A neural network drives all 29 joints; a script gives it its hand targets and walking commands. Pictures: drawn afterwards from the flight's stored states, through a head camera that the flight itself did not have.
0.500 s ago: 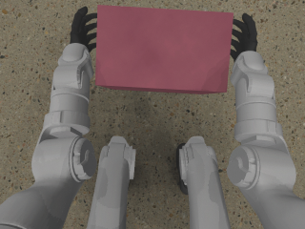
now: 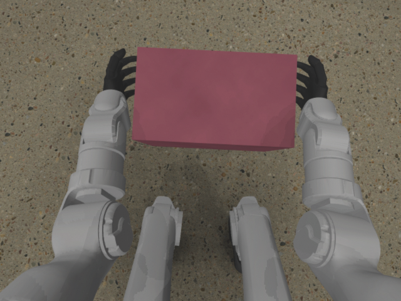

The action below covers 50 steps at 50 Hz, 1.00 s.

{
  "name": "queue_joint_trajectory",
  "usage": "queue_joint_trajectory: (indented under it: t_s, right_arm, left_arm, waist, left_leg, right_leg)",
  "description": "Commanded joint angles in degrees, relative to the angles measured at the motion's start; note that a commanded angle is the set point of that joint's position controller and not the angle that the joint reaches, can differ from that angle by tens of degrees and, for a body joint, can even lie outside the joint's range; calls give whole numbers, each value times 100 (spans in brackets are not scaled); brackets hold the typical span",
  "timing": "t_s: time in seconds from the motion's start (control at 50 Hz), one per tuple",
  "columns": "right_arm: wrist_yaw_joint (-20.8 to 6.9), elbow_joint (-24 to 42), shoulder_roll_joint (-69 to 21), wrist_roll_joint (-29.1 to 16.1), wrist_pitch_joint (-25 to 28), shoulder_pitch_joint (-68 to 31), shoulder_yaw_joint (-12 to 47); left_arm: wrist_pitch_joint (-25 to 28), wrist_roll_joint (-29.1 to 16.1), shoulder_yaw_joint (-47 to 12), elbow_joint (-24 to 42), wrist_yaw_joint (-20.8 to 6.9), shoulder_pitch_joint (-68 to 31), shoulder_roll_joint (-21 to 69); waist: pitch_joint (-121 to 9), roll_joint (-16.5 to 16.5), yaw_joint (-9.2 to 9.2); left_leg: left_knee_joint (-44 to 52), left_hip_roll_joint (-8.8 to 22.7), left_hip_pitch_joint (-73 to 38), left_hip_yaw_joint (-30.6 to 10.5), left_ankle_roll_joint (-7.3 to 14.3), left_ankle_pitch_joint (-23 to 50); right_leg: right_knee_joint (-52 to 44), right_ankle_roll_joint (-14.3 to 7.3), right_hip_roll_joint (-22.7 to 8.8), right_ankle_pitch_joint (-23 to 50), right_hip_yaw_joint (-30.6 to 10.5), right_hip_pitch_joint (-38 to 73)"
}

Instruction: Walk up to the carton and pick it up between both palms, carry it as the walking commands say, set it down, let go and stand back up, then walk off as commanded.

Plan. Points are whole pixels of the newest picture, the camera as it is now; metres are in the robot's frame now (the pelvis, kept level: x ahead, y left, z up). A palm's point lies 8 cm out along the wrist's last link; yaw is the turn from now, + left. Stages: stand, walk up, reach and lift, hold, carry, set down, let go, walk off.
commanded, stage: reach and lift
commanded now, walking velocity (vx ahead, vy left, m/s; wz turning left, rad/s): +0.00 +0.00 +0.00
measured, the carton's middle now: (212, 108) +0.49 -0.01 -0.14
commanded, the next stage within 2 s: none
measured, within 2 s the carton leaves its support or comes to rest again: neither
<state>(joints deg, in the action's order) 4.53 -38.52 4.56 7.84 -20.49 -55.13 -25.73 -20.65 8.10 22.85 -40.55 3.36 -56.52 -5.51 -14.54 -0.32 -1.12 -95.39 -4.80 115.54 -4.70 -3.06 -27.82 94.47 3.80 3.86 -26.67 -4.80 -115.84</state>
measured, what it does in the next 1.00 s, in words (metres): rises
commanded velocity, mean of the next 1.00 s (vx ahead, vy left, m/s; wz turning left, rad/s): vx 0.00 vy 0.00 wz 0.00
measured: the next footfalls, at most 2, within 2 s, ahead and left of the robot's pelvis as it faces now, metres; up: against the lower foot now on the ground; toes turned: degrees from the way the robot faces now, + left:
none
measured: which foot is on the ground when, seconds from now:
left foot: down 0.00-1.00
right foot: down 0.00-1.00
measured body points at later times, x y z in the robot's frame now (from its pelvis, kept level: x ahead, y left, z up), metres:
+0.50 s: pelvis +0.02 +0.00 +0.07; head +0.24 +0.00 +0.46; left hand +0.48 +0.18 +0.00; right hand +0.47 -0.19 +0.01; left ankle +0.10 +0.13 -0.48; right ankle +0.10 -0.14 -0.48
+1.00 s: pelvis +0.05 +0.00 +0.14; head +0.22 +0.00 +0.56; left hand +0.46 +0.18 +0.08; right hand +0.45 -0.19 +0.09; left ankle +0.10 +0.13 -0.48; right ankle +0.10 -0.14 -0.48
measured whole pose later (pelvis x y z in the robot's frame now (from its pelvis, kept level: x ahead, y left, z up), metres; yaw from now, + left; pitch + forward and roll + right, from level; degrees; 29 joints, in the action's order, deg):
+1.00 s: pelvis +0.05 +0.00 +0.14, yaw +0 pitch +37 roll +0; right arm -1.6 -31.4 -1.1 10.5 -20.8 -34.7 -25.5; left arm -21.0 11.3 22.8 -34.1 -1.8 -36.1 -0.1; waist -16.7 -0.2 -0.8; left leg -66.8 -4.2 79.7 -6.4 -2.2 -23.7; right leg 66.0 2.6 3.5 -22.7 -5.7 -80.0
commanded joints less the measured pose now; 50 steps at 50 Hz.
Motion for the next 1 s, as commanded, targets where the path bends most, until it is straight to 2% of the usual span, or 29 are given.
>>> queue_joint_trajectory:
  t_s: [0.0,0.36,0.98]
  right_arm:
    - [-2190,49,-5261,-916,40,-3361,2904]
    - [-2178,129,-5455,-812,52,-2574,2970]
    - [-2345,593,-5781,-618,-49,-916,3259]
  left_arm:
    - [99,-929,-2802,192,-1973,-3306,5487]
    - [127,-840,-2868,219,-2042,-2534,5620]
    - [-1,-592,-3101,608,-2244,-889,5911]
  waist:
    - [-5568,-114,-37]
    - [-5101,-30,26]
    - [-4042,-36,10]
  left_leg:
    - [1113,-359,-3313,945,184,1248]
    - [1966,-359,-4070,831,227,1245]
    - [3731,-271,-6061,482,272,1810]
  right_leg:
    - [-937,-279,416,1198,1048,3429]
    - [-1835,-237,434,1252,894,4385]
    - [-3618,-235,323,1901,611,6209]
